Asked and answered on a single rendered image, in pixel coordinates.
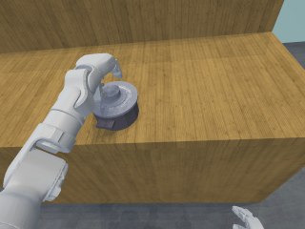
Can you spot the robot left hand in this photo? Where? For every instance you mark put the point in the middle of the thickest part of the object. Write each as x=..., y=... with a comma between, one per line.
x=105, y=63

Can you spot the left robot upper arm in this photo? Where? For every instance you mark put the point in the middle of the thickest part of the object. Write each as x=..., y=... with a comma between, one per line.
x=39, y=177

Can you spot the knob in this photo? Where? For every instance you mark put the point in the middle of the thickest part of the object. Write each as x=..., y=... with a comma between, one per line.
x=113, y=92

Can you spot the table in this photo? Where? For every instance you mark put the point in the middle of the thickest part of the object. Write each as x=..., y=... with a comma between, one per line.
x=221, y=100

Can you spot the robot right hand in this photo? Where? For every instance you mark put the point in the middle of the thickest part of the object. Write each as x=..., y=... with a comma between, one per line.
x=247, y=217

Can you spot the pot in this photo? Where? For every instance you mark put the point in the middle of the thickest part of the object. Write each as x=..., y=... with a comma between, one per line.
x=117, y=123

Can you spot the lid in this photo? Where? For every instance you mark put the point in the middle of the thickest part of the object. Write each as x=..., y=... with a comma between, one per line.
x=120, y=106

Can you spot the left robot forearm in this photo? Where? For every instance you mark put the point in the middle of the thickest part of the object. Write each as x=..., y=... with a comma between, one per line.
x=59, y=129

